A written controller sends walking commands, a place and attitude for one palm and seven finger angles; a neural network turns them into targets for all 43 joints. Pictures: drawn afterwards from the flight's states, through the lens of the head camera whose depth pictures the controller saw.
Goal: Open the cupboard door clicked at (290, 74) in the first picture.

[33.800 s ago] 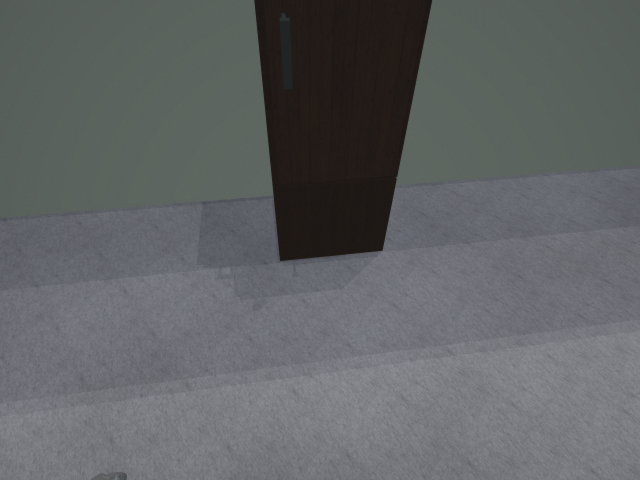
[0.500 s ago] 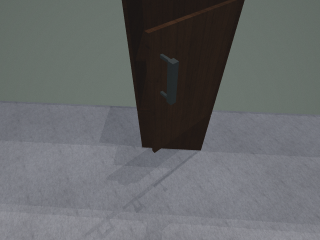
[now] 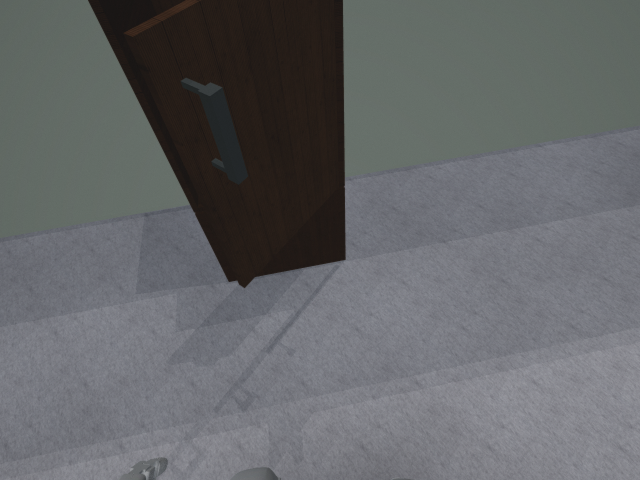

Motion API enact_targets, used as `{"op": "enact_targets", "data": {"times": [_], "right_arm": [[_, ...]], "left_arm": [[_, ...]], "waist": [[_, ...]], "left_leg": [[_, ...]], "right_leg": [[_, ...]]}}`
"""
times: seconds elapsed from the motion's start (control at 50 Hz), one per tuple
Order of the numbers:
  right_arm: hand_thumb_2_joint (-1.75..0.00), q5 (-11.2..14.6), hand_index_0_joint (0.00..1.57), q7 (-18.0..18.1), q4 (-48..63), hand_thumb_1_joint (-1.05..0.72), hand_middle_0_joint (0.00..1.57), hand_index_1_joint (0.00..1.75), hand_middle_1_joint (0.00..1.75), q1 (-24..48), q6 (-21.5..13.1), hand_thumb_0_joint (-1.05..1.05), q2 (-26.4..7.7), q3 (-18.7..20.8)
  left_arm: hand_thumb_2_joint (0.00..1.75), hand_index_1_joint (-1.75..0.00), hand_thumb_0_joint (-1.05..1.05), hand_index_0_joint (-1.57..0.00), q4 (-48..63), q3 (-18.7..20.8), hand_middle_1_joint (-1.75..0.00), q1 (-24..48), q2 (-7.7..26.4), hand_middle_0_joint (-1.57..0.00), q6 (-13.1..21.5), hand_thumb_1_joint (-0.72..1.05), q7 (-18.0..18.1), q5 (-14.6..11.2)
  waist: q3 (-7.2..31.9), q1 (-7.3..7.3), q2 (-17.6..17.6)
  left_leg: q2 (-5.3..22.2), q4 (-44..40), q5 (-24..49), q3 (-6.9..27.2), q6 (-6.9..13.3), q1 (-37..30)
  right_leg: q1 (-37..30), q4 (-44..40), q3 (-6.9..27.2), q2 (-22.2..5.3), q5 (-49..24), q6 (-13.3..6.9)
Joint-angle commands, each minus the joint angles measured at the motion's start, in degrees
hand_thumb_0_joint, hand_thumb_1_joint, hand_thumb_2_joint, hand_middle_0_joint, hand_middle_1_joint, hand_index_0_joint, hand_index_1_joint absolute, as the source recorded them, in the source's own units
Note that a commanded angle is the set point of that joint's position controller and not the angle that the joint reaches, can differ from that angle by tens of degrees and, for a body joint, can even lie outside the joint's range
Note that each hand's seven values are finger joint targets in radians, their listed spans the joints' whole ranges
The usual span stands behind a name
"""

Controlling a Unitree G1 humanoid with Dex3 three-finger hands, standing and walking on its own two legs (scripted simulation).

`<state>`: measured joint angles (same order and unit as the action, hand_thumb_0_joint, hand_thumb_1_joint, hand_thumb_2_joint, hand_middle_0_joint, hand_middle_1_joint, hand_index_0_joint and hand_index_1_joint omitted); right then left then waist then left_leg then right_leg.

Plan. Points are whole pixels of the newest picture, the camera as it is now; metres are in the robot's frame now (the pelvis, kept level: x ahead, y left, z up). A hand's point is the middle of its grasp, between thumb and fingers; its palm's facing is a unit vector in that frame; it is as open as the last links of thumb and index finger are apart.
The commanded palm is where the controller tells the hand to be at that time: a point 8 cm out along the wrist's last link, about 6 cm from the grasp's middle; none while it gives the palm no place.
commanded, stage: walk to a spot facing it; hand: left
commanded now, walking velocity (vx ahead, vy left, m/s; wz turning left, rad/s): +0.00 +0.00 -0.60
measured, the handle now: (215, 133) +0.55 +0.19 +0.11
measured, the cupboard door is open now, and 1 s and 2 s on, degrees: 43 43 43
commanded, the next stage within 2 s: none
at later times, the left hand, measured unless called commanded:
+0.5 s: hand out of the picture +0.12 +0.20 -0.16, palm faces -0.21 -0.96 -0.20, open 7.4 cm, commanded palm none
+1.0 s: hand (278, 434) +0.19 +0.09 -0.15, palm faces -0.56 -0.80 -0.23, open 7.4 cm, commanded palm none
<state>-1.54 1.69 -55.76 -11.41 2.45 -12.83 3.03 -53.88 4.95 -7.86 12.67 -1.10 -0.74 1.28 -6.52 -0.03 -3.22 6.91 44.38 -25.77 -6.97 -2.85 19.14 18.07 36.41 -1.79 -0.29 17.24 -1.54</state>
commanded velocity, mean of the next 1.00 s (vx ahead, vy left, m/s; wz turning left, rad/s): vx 0.00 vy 0.00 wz -0.60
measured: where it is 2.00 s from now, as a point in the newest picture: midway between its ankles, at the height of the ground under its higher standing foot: outside the picture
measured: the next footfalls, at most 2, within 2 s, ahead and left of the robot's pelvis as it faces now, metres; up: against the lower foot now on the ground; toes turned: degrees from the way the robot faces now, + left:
left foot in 0.38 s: +0.07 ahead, +0.13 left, +0.00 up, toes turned -14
right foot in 0.72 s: +0.01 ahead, -0.14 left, +0.00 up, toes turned -29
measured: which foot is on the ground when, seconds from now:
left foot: up 0.00-0.36, down 0.38-0.72, up 0.74-1.00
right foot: down 0.00-0.38, up 0.40-0.70, down 0.72-1.00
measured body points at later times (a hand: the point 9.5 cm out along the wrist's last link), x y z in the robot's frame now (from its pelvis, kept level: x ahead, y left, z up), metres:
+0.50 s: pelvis +0.01 +0.01 +0.01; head +0.07 +0.02 +0.46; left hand +0.14 +0.25 -0.15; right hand +0.04 -0.25 -0.12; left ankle +0.04 +0.14 -0.72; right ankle -0.02 -0.10 -0.66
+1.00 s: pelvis +0.01 -0.02 +0.01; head +0.06 -0.06 +0.46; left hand +0.22 +0.13 -0.13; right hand -0.08 -0.28 -0.13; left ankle +0.09 +0.10 -0.68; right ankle -0.03 -0.12 -0.72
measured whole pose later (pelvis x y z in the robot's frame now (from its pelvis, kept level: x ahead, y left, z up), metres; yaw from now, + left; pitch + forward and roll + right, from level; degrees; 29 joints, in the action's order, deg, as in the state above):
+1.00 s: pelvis +0.01 -0.02 +0.01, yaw -35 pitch +1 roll +1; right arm -0.6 1.2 -51.7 -9.6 2.9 -13.6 3.4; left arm -52.4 3.3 -9.5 11.8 -2.0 -0.1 1.5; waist -6.1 0.5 0.7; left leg 2.4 50.9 -24.4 -1.0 -3.8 24.5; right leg 17.1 29.2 5.2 3.1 12.8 -1.9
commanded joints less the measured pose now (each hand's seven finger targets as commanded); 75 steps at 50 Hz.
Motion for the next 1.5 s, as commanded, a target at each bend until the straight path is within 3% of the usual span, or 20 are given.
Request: {"op": "enact_targets", "data": {"times": [0.0, 0.3, 0.32, 0.36, 0.38, 0.46, 0.64, 0.66, 0.7, 0.76, 0.82, 1.02, 1.04, 1.08, 1.1, 1.18, 1.4, 1.44, 1.46, 1.48], "right_arm": [[-0.9, 0.58, 0.2, 0.04, 6.7, -0.9, 0.2, 0.3, 0.3, 4.74, -0.47, 0.0, -5.78, 1.92], [-0.9, 1.64, 0.2, 0.81, 7.29, -0.9, 0.2, 0.3, 0.3, 0.7, -1.98, 0.0, -4.21, 1.17], [-0.9, 1.57, 0.2, 1.13, 6.47, -0.9, 0.2, 0.3, 0.3, -1.9, -2.53, 0.0, -5.14, 1.27], [-0.9, 0.23, 0.2, 1.62, 7.35, -0.9, 0.2, 0.3, 0.3, -3.82, -3.04, 0.0, -13.66, 2.47], [-0.9, 0.06, 0.2, 1.74, 8.89, -0.9, 0.2, 0.3, 0.3, -3.31, -2.51, 0.0, -13.81, 2.19], [-0.9, -0.27, 0.2, 1.65, 8.93, -0.9, 0.2, 0.3, 0.3, -0.35, -2.92, 0.0, -8.73, 0.76], [-0.9, -0.09, 0.2, 0.52, 6.93, -0.9, 0.2, 0.3, 0.3, -3.29, -2.12, 0.0, -11.32, 2.36], [-0.9, 0.28, 0.2, 0.24, 7.28, -0.9, 0.2, 0.3, 0.3, -2.69, -2.01, 0.0, -10.92, 2.42], [-0.9, 1.14, 0.2, -0.25, 11.15, -0.9, 0.2, 0.3, 0.3, 1.21, -1.35, 0.0, -5.53, 1.17], [-0.9, 1.0, 0.2, -0.07, 8.91, -0.9, 0.2, 0.3, 0.3, 2.46, -0.46, 0.0, -6.65, 1.64], [-0.9, 0.76, 0.2, -0.64, 7.15, -0.9, 0.2, 0.3, 0.3, 0.57, -0.13, 0.0, -4.68, 1.35], [-0.9, 1.31, 0.2, 0.39, 7.02, -0.9, 0.2, 0.3, 0.3, -3.68, -1.95, 0.0, -4.37, 1.11], [-0.9, 1.1, 0.2, 0.61, 6.17, -0.9, 0.2, 0.3, 0.3, -6.55, -2.42, 0.0, -5.18, 1.16], [-0.9, -0.52, 0.2, 1.05, 6.67, -0.9, 0.2, 0.3, 0.3, -11.02, -3.1, 0.0, -14.98, 2.83], [-0.9, -0.74, 0.2, 1.09, 7.13, -0.9, 0.2, 0.3, 0.3, -10.55, -3.29, 0.0, -15.15, 2.66], [-0.9, -0.35, 0.2, 0.93, 7.19, -0.9, 0.2, 0.3, 0.3, -5.98, -4.73, 0.0, -7.7, 0.61], [-0.9, -1.0, 0.2, -0.21, 1.65, -0.9, 0.2, 0.3, 0.3, -16.34, -5.31, 0.0, -8.06, 1.13], [-0.9, -0.69, 0.2, -0.37, 1.63, -0.9, 0.2, 0.3, 0.3, -15.53, -5.2, 0.0, -9.01, 1.03], [-0.9, -0.16, 0.2, -0.56, 2.25, -0.9, 0.2, 0.3, 0.3, -12.64, -5.19, 0.0, -9.57, 0.99], [-0.9, 1.1, 0.2, -1.55, 4.08, -0.9, 0.2, 0.3, 0.3, -9.74, -5.45, 0.0, -7.29, 0.46]], "left_arm": [[0.9, -0.3, 0.0, -0.2, 2.5, 2.56, -0.3, -4.88, 11.38, -0.2, -0.15, 0.9, 2.07, 0.21], [0.9, -0.3, 0.0, -0.2, 4.11, 2.43, -0.3, -3.96, 10.51, -0.2, -0.25, 0.9, 1.67, 0.05], [0.9, -0.3, 0.0, -0.2, 4.48, 2.13, -0.3, -2.86, 9.52, -0.2, -0.38, 0.9, 1.53, -0.34], [0.9, -0.3, 0.0, -0.2, 6.87, 0.95, -0.3, -3.48, 4.65, -0.2, -0.4, 0.9, 0.4, -0.73], [0.9, -0.3, 0.0, -0.2, 7.93, 1.11, -0.3, -2.37, 6.48, -0.2, -0.21, 0.9, 0.07, -0.14], [0.9, -0.3, 0.0, -0.2, 5.28, 1.22, -0.3, -1.87, 4.69, -0.2, -1.09, 0.9, -1.15, -0.18], [0.9, -0.3, 0.0, -0.2, 5.46, 0.41, -0.3, -2.27, 4.57, -0.2, -0.33, 0.9, -1.53, -0.21], [0.9, -0.3, 0.0, -0.2, 4.29, 0.93, -0.3, -5.94, 6.36, -0.2, 0.08, 0.9, -1.2, -0.1], [0.9, -0.3, 0.0, -0.2, 2.33, 2.89, -0.3, -12.74, 17.33, -0.2, 0.79, 0.9, 0.57, -0.2], [0.9, -0.3, 0.0, -0.2, 4.5, 2.01, -0.3, -4.3, 12.13, -0.2, -0.1, 0.9, 1.9, 0.03], [0.9, -0.3, 0.0, -0.2, 5.6, 1.46, -0.3, -1.67, 11.0, -0.2, 0.09, 0.9, 1.83, 0.27], [0.9, -0.3, 0.0, -0.2, 5.66, 1.99, -0.3, -1.29, 10.68, -0.2, -0.33, 0.9, 1.27, -0.14], [0.9, -0.3, 0.0, -0.2, 6.04, 1.75, -0.3, -0.09, 9.65, -0.2, -0.48, 0.9, 1.09, -0.41], [0.9, -0.3, 0.0, -0.2, 8.82, 0.49, -0.3, -0.72, 3.87, -0.2, -0.5, 0.9, -0.15, -0.6], [0.9, -0.3, 0.0, -0.2, 9.7, 1.19, -0.3, 3.15, 6.11, -0.2, -0.21, 0.9, -0.83, 0.2], [0.9, -0.3, 0.0, -0.2, 6.67, 1.09, -0.3, 1.8, 3.29, -0.2, 0.17, 0.9, -2.92, 0.73], [0.9, -0.3, 0.0, -0.2, 7.74, -0.62, -0.3, 10.53, 1.23, -0.2, 1.21, 0.9, -3.43, 0.5], [0.9, -0.3, 0.0, -0.2, 5.95, -0.18, -0.3, 5.22, 2.41, -0.2, 1.73, 0.9, -3.15, 0.46], [0.9, -0.3, 0.0, -0.2, 2.85, 0.58, -0.3, -4.62, 4.34, -0.2, 2.28, 0.9, -2.77, 0.45], [0.9, -0.3, 0.0, -0.2, -0.23, 2.27, -0.3, -15.63, 10.59, -0.2, 3.02, 0.9, -1.84, 0.67]], "waist": [[5.89, -2.49, 15.41], [10.45, 0.83, 10.68], [11.41, 2.18, 8.46], [10.36, 2.05, -15.62], [8.49, 1.97, -6.8], [7.27, -0.53, -7.46], [7.56, -0.31, -7.7], [8.77, -2.3, -3.95], [10.77, -6.08, 22.06], [7.27, -2.61, 17.0], [7.58, -0.49, 10.08], [8.97, 1.28, 10.81], [9.49, 2.85, 9.5], [9.3, 4.4, -16.76], [6.18, 5.29, -10.32], [3.48, 0.86, -6.17], [2.04, 4.22, -8.11], [4.75, 1.06, -5.54], [9.14, -4.33, -2.39], [15.07, -9.63, 8.88]], "left_leg": [[-1.72, 23.25, -2.45, 8.18, 0.31, 16.14], [-6.9, -12.24, 6.31, 7.83, 0.74, -3.92], [-5.34, -19.94, 11.46, 7.87, 1.21, -12.47], [19.37, -29.08, 24.68, 30.53, 11.74, -21.21], [22.53, -26.68, 26.91, 30.38, 15.56, -14.11], [10.19, -22.84, 43.74, 10.84, 10.55, -13.92], [10.47, -14.76, 34.57, 2.7, 6.52, -9.97], [8.73, -8.27, 30.18, 0.94, 4.15, -5.38], [-2.87, 16.22, -13.2, -0.29, -1.16, 14.7], [-0.59, 24.03, -3.18, 8.15, -0.64, 15.78], [-2.37, 18.21, 1.68, 6.1, -1.16, 9.58], [-6.31, -10.7, 6.82, 5.83, 0.14, -4.29], [-5.09, -17.83, 8.69, 6.34, 0.74, -11.66], [19.37, -33.56, -8.58, 34.8, 10.34, -20.9], [23.17, -36.39, -12.02, 37.69, 13.83, -14.28], [10.88, -31.8, 10.49, 12.79, 8.15, -14.7], [13.31, -27.2, 28.04, -1.9, 7.84, -18.09], [12.73, -18.93, 38.86, -4.67, 6.73, -16.03], [10.51, -7.62, 42.49, -7.49, 4.91, -10.9], [6.56, 8.03, 32.02, -10.65, 2.42, 4.42]], "right_leg": [[-10.97, -17.35, 24.72, -16.12, -15.22, -10.85], [-6.51, -10.75, 26.5, -8.19, -26.38, -7.12], [-0.8, -8.21, 24.47, -5.83, -22.58, -4.45], [16.62, 11.97, 6.67, 5.18, 17.9, 2.62], [15.11, 20.23, 5.65, 1.5, 18.28, 3.55], [15.4, 30.23, 2.83, -0.45, 9.19, 5.15], [-2.93, -3.09, -4.61, 0.98, -0.25, 2.41], [-11.13, -10.23, -3.06, -0.08, -7.96, 1.26], [-20.74, -16.23, 25.78, -23.26, -37.13, -10.2], [-11.37, -17.35, 22.48, -16.01, -14.7, -10.48], [-6.13, -16.97, 18.46, -12.08, -14.57, -8.61], [-2.87, -13.71, 24.04, -8.44, -13.57, -6.83], [2.71, -12.3, 22.75, -6.4, -4.89, -4.72], [21.01, 11.76, 4.95, 6.51, 19.4, 1.48], [21.97, 20.44, 5.74, 1.26, 17.1, 1.73], [21.6, 28.01, 1.64, -2.58, 1.8, 3.33], [12.05, 3.66, -6.3, -1.92, 2.08, 0.86], [0.93, -1.32, -8.62, 1.13, 2.41, -1.12], [-13.16, -5.77, -9.0, 2.8, -1.27, -2.81], [-31.65, -10.1, 3.89, -7.04, 3.81, -6.71]]}}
